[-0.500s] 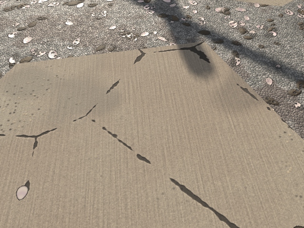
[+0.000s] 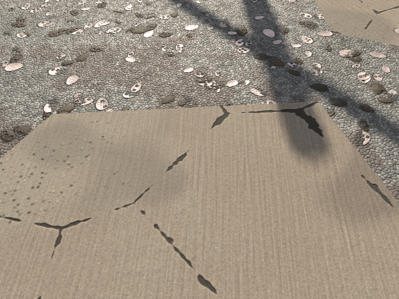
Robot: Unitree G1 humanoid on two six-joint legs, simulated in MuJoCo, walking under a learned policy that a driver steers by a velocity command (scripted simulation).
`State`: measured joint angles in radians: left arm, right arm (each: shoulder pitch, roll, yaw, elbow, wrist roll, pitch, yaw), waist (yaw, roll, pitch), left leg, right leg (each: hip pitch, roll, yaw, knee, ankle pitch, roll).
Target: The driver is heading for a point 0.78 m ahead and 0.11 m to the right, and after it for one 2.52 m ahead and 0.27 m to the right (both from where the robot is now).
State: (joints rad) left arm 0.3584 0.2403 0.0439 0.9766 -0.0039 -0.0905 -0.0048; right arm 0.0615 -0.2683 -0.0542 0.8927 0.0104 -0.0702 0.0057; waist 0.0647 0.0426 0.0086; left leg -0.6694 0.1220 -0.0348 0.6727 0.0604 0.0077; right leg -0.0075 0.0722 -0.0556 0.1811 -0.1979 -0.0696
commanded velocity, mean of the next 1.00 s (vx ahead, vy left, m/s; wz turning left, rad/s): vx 0.50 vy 0.00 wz -0.24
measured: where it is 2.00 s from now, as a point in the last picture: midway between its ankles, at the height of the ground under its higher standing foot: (239, 230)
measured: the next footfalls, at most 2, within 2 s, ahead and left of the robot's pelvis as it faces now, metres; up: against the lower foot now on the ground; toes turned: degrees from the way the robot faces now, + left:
left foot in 0.18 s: +0.29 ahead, +0.15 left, +0.00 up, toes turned +3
right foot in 0.74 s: +0.58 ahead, -0.10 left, +0.00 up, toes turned -11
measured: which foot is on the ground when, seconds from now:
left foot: up 0.00-0.16, down 0.18-0.76, up 0.78-1.00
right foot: down 0.00-0.20, up 0.22-0.72, down 0.74-1.00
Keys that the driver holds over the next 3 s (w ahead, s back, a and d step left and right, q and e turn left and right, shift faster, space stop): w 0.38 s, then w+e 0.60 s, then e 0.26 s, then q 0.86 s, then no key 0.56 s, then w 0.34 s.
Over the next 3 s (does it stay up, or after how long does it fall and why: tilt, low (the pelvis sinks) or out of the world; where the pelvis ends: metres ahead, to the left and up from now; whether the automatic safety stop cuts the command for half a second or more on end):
stays up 0.84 -0.04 -0.03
